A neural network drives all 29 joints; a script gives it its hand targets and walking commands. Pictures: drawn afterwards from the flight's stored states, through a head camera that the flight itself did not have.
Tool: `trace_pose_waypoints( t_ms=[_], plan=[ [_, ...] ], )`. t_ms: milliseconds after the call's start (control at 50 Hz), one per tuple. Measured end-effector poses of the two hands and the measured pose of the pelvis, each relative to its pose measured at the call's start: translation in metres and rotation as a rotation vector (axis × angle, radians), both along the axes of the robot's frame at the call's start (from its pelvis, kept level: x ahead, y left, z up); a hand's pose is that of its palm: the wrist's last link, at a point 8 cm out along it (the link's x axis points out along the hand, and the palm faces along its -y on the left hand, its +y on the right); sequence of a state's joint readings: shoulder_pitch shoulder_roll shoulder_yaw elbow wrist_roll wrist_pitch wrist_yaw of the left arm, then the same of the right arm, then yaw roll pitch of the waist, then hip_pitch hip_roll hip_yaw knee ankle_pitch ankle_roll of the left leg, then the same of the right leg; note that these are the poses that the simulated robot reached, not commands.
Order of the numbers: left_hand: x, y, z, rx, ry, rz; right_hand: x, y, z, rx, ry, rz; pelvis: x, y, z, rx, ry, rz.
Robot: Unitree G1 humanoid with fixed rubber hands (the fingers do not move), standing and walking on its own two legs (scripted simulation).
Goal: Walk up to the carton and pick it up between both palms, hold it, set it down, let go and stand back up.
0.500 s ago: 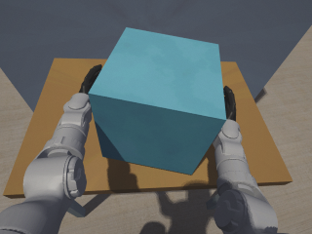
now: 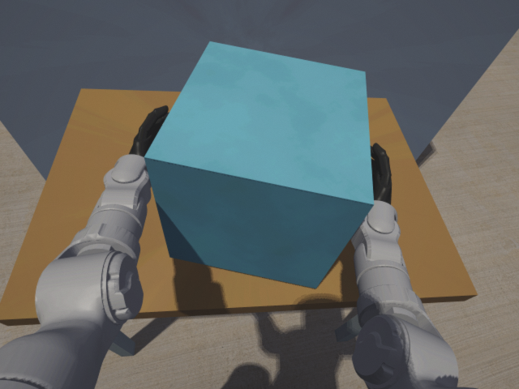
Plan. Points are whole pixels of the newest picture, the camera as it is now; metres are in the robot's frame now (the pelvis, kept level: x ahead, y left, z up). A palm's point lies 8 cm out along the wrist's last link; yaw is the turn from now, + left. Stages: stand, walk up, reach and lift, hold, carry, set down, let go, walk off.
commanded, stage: set down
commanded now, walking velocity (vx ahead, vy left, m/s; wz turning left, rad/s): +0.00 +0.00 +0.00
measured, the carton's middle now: (264, 167) +0.47 +0.00 +0.03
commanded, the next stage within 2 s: none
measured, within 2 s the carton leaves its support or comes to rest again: neither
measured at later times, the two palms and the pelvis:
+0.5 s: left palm (148, 156) +0.45 +0.19 +0.06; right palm (374, 198) +0.39 -0.18 +0.06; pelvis +0.00 +0.00 +0.00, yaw +0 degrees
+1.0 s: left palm (148, 158) +0.45 +0.19 +0.06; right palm (373, 199) +0.39 -0.18 +0.06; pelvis +0.00 +0.01 +0.00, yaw +0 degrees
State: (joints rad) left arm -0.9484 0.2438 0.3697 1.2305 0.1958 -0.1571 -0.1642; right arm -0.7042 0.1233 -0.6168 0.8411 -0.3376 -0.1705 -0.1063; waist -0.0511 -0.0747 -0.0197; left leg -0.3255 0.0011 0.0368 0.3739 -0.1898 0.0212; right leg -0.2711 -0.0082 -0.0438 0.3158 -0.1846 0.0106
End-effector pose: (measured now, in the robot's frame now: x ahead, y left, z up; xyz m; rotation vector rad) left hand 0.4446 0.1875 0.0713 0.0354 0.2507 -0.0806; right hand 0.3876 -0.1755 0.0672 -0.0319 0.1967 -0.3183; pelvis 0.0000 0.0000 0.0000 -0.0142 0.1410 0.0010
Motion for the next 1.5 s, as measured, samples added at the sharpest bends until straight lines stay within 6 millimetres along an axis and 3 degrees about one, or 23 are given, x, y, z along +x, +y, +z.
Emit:
trace_pose_waypoints(
  t_ms=[1220, 1500],
  plan=[
    [0.004, 0.001, -0.015, 0.034, 0.010, -0.006, 0.002, -0.002, -0.014, -0.004, -0.023, -0.008, -0.005, 0.006, -0.002, -0.001, 0.028, -0.002],
    [0.020, 0.005, -0.056, 0.026, 0.089, 0.065, 0.014, -0.006, -0.054, 0.033, 0.137, 0.018, -0.001, 0.008, -0.020, -0.029, 0.242, -0.011]
  ],
)
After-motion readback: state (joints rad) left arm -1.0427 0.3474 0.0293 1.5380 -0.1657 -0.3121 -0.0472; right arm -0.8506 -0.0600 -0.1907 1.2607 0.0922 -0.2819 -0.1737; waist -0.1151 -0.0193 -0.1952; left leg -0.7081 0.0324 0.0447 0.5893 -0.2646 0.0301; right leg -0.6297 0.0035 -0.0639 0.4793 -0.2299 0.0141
